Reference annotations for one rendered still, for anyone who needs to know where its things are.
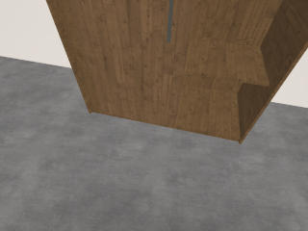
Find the wardrobe door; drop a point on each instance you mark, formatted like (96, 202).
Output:
(77, 49)
(134, 71)

